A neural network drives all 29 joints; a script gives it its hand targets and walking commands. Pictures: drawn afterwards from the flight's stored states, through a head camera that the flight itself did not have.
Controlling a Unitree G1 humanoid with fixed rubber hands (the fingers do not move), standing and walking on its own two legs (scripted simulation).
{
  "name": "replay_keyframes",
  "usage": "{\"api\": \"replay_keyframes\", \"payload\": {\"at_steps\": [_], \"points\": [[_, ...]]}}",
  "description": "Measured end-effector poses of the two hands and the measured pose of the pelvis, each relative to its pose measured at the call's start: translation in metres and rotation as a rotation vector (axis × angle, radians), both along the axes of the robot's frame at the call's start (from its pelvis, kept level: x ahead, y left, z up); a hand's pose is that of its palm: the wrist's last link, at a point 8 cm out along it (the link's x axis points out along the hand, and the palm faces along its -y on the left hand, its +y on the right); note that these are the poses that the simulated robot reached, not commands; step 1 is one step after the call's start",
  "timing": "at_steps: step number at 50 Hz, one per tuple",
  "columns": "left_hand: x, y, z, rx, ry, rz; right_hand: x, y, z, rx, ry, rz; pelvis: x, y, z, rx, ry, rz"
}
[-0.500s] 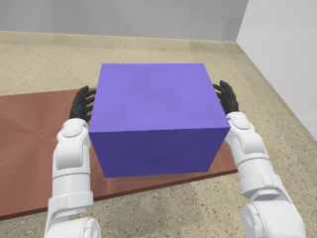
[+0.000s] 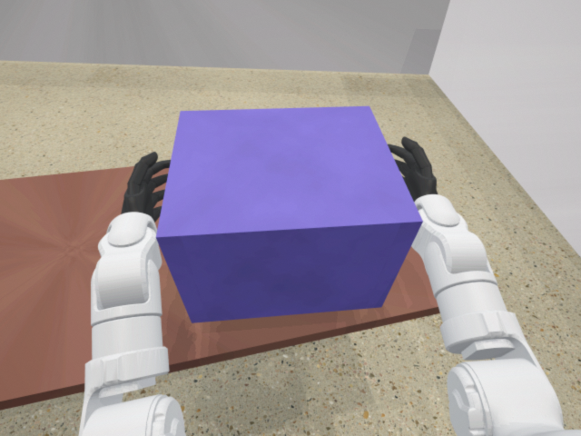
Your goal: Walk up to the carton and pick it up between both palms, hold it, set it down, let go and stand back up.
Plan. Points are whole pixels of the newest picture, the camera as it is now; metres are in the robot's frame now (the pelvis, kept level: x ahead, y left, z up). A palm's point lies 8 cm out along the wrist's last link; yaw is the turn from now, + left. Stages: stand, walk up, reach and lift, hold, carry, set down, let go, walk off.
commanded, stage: reach and lift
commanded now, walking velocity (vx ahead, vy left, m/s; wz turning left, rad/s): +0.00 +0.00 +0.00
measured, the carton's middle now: (283, 211) +0.38 +0.00 +0.14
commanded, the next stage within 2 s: hold in 0.02 s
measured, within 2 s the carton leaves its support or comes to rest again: neither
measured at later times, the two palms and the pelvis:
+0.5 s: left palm (129, 210) +0.34 +0.19 +0.19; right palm (418, 184) +0.35 -0.18 +0.21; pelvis -0.01 +0.00 +0.00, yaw +0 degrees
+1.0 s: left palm (130, 209) +0.34 +0.19 +0.19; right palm (419, 182) +0.36 -0.18 +0.21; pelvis +0.00 +0.00 +0.00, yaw +0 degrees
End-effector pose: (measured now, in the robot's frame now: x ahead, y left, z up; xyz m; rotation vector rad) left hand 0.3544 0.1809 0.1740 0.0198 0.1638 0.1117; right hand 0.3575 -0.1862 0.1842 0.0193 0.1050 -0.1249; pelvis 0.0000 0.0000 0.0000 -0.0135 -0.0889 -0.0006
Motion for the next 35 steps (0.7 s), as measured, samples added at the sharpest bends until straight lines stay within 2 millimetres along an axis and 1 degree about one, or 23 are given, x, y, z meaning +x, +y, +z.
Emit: {"api": "replay_keyframes", "payload": {"at_steps": [13, 17, 27, 35], "points": [[-0.004, 0.002, 0.012, -0.002, -0.007, 0.010, -0.001, 0.002, 0.012, -0.001, -0.008, 0.008, -0.004, -0.001, 0.000, 0.002, -0.004, 0.002], [-0.006, 0.003, 0.013, -0.006, -0.002, 0.013, -0.001, 0.004, 0.015, -0.003, -0.004, 0.011, -0.005, -0.002, 0.000, 0.003, -0.004, 0.002], [-0.014, 0.008, 0.019, -0.009, -0.011, 0.028, -0.004, 0.008, 0.023, 0.004, -0.013, 0.025, -0.007, -0.001, 0.000, 0.002, -0.008, 0.001], [-0.013, 0.010, 0.025, -0.005, -0.012, 0.033, -0.001, 0.010, 0.026, 0.004, -0.014, 0.031, -0.006, -0.001, 0.000, 0.004, 0.000, 0.004]]}}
